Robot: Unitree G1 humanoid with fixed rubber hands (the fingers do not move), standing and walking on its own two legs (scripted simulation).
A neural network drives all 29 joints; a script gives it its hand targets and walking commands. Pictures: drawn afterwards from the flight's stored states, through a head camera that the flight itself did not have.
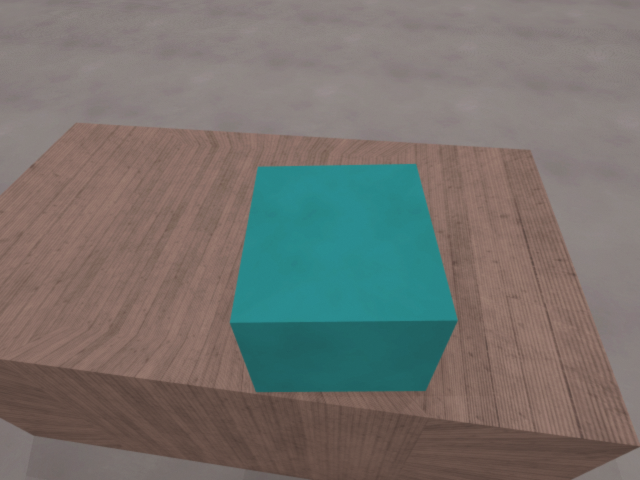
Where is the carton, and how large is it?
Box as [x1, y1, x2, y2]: [230, 164, 457, 391]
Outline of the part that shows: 415,164 258,167 230,319 230,324 256,391 425,390 457,319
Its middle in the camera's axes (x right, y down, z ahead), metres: +0.03 +0.06 +0.67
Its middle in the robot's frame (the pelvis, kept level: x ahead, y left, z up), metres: +0.47 +0.00 -0.06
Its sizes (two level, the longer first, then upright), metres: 0.313 0.279 0.223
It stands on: a pedestal, 0.60 m high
